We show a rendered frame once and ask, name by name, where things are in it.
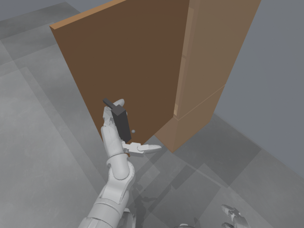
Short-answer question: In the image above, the left robot hand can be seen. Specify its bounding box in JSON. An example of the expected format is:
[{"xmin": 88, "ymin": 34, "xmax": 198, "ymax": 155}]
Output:
[{"xmin": 101, "ymin": 99, "xmax": 162, "ymax": 159}]

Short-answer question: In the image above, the handle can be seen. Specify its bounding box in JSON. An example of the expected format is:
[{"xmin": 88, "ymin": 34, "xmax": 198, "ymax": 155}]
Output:
[{"xmin": 103, "ymin": 98, "xmax": 131, "ymax": 143}]

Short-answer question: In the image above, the right robot hand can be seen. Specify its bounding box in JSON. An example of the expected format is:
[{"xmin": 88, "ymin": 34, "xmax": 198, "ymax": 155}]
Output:
[{"xmin": 221, "ymin": 204, "xmax": 251, "ymax": 228}]

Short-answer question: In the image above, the robot left forearm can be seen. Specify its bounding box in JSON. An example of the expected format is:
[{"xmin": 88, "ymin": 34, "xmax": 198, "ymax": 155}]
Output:
[{"xmin": 78, "ymin": 153, "xmax": 136, "ymax": 228}]

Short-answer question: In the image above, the left robot thigh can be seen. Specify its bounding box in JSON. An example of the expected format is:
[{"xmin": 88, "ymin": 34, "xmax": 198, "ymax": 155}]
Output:
[{"xmin": 117, "ymin": 211, "xmax": 136, "ymax": 228}]

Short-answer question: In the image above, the cupboard door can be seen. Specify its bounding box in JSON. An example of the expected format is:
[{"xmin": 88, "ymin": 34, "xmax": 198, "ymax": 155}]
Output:
[{"xmin": 49, "ymin": 0, "xmax": 190, "ymax": 157}]

